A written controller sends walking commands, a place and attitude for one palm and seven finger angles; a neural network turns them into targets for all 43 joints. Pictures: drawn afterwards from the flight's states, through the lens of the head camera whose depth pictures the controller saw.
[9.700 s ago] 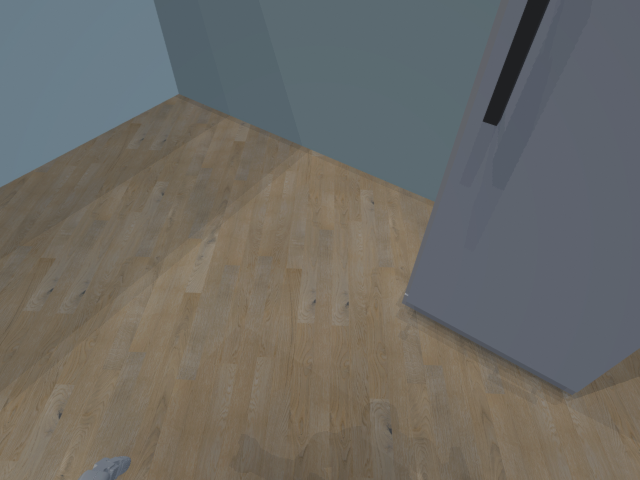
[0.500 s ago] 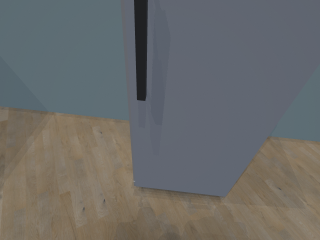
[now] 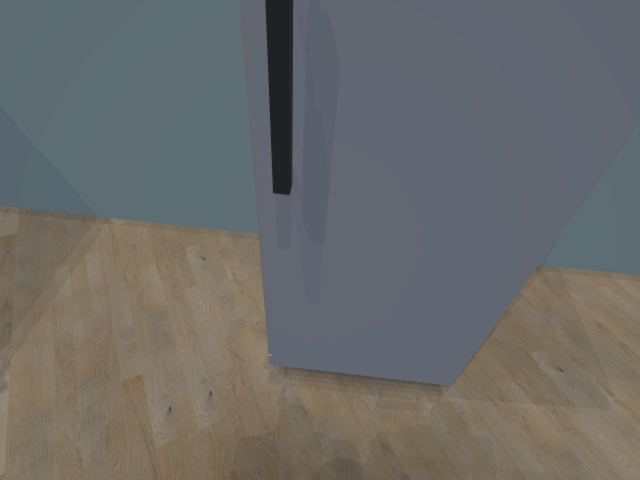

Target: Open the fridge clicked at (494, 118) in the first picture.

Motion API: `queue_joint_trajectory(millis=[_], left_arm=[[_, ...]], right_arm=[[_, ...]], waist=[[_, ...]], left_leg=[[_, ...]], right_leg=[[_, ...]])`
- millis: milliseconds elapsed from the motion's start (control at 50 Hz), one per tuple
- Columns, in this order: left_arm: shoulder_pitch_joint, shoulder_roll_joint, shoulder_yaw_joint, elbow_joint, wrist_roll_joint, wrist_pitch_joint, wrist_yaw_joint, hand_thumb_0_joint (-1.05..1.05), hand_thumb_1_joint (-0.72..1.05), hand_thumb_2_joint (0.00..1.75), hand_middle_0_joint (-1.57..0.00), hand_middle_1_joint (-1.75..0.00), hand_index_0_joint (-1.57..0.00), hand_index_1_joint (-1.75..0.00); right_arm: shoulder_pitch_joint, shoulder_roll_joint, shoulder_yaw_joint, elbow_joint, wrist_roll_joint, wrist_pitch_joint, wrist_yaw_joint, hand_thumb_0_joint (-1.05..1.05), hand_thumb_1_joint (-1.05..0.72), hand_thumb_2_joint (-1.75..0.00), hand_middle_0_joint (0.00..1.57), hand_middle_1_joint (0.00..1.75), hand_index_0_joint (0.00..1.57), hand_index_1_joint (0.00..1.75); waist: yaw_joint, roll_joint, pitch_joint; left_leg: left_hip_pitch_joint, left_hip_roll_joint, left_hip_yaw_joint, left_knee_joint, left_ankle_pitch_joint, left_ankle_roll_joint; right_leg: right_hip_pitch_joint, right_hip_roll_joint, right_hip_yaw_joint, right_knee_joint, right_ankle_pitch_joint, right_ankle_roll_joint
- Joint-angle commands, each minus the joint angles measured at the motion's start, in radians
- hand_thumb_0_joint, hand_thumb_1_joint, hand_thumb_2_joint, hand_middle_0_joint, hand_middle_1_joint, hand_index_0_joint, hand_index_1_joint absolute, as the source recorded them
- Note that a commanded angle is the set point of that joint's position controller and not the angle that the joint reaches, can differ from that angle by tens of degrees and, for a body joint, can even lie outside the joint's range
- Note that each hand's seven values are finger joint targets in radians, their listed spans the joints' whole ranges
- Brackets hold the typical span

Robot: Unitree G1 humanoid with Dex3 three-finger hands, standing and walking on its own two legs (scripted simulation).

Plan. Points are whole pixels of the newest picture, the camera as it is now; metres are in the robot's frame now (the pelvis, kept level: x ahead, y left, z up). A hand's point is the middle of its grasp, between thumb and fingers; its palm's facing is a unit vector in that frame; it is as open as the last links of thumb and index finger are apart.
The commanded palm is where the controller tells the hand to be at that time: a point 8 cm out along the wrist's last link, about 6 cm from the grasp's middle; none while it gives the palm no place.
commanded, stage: look again from close up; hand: left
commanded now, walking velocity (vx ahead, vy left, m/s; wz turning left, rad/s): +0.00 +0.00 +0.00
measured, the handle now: (283, 70) +0.55 +0.10 +0.26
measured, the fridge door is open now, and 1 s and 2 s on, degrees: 0 0 0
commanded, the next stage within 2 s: raise the hand to about handle height in 1.16 s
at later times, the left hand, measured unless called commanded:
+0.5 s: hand out of the picture -0.03 +0.14 -0.18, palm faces +0.05 -0.99 -0.14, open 7.4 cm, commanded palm none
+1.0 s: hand out of the picture +0.02 +0.15 -0.18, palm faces +0.02 -0.99 -0.14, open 7.4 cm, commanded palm none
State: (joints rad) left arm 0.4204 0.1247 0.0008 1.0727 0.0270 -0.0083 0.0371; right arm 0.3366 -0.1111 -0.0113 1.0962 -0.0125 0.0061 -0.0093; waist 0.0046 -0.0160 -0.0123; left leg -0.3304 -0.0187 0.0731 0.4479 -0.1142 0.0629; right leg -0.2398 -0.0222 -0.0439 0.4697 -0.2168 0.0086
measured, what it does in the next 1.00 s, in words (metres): stands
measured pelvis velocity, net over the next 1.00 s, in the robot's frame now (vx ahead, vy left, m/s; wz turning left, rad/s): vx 0.03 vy -0.01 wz -0.01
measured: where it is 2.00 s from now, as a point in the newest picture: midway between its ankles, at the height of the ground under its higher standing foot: outside the picture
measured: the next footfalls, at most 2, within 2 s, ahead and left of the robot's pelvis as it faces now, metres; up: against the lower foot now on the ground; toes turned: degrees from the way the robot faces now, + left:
none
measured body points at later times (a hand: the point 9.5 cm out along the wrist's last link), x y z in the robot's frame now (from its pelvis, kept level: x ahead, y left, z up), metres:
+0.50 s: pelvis +0.01 -0.01 +0.00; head +0.01 +0.01 +0.45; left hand -0.03 +0.20 -0.16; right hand +0.00 -0.22 -0.15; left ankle +0.09 +0.07 -0.74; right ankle +0.03 -0.14 -0.74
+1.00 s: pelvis +0.03 -0.01 +0.00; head +0.03 +0.01 +0.45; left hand +0.02 +0.20 -0.16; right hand +0.02 -0.23 -0.15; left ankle +0.09 +0.07 -0.74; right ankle +0.03 -0.14 -0.74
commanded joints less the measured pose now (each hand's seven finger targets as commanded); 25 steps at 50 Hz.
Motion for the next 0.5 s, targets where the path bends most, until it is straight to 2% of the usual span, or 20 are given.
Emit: queue_joint_trajectory(millis=[0,60,140,180,260,280,340,480], left_arm=[[0.109,0.065,0.015,-0.02,0.0,-0.009,0.006,0.0,0.9,0.9,-0.2,-0.3,-0.2,-0.3],[0.113,0.065,0.015,-0.019,0.0,-0.008,0.005,0.0,0.9,0.9,-0.2,-0.3,-0.2,-0.3],[0.11,0.065,0.016,-0.018,0.0,-0.01,0.005,0.0,0.9,0.9,-0.2,-0.3,-0.2,-0.3],[0.115,0.067,0.016,-0.019,0.001,-0.011,0.006,0.0,0.9,0.9,-0.2,-0.3,-0.2,-0.3],[0.11,0.065,0.015,-0.019,-0.001,-0.013,0.005,0.0,0.9,0.9,-0.2,-0.3,-0.2,-0.3],[0.108,0.065,0.014,-0.018,-0.001,-0.014,0.005,0.0,0.9,0.9,-0.2,-0.3,-0.2,-0.3],[0.105,0.066,0.013,-0.018,-0.001,-0.015,0.005,0.0,0.9,0.9,-0.2,-0.3,-0.2,-0.3],[0.086,0.071,0.009,-0.018,-0.003,-0.021,0.006,0.0,0.9,0.9,-0.2,-0.3,-0.2,-0.3]], right_arm=[[0.043,-0.111,-0.022,-0.037,-0.001,-0.013,-0.01,0.0,-0.9,-0.9,0.2,0.3,0.2,0.3],[0.045,-0.113,-0.022,-0.034,-0.001,-0.012,-0.01,0.0,-0.9,-0.9,0.2,0.3,0.2,0.3],[0.048,-0.111,-0.021,-0.035,-0.002,-0.013,-0.011,0.0,-0.9,-0.9,0.2,0.3,0.2,0.3],[0.047,-0.113,-0.02,-0.034,-0.001,-0.014,-0.011,0.0,-0.9,-0.9,0.2,0.3,0.2,0.3],[0.042,-0.114,-0.02,-0.036,-0.001,-0.016,-0.011,0.0,-0.9,-0.9,0.2,0.3,0.2,0.3],[0.044,-0.113,-0.019,-0.035,0.0,-0.018,-0.011,0.0,-0.9,-0.9,0.2,0.3,0.2,0.3],[0.041,-0.114,-0.018,-0.032,0.0,-0.02,-0.011,0.0,-0.9,-0.9,0.2,0.3,0.2,0.3],[0.043,-0.107,-0.014,-0.028,0.003,-0.023,-0.011,0.0,-0.9,-0.9,0.2,0.3,0.2,0.3]], waist=[[0.0,0.02,0.111],[0.001,0.032,0.12],[-0.002,0.015,0.116],[0.0,0.035,0.109],[-0.002,0.008,0.11],[-0.002,0.02,0.092],[0.0,0.036,0.099],[-0.002,-0.005,0.109]], left_leg=[[-0.025,0.119,-0.191,-0.177,-0.353,-0.027],[-0.028,0.122,-0.191,-0.185,-0.381,-0.028],[-0.018,0.117,-0.187,-0.177,-0.357,-0.029],[-0.015,0.123,-0.193,-0.183,-0.358,-0.026],[-0.007,0.118,-0.188,-0.174,-0.333,-0.028],[0.012,0.124,-0.191,-0.176,-0.316,-0.026],[-0.001,0.128,-0.193,-0.188,-0.327,-0.027],[0.02,0.119,-0.169,-0.158,-0.249,-0.029]], right_leg=[[-0.081,-0.06,0.099,-0.122,-0.2,-0.05],[-0.09,-0.056,0.098,-0.123,-0.219,-0.046],[-0.096,-0.06,0.103,-0.128,-0.224,-0.049],[-0.081,-0.056,0.098,-0.123,-0.194,-0.048],[-0.086,-0.061,0.108,-0.13,-0.196,-0.05],[-0.077,-0.061,0.102,-0.124,-0.169,-0.05],[-0.062,-0.058,0.097,-0.117,-0.144,-0.048],[-0.057,-0.072,0.111,-0.149,-0.123,-0.05]])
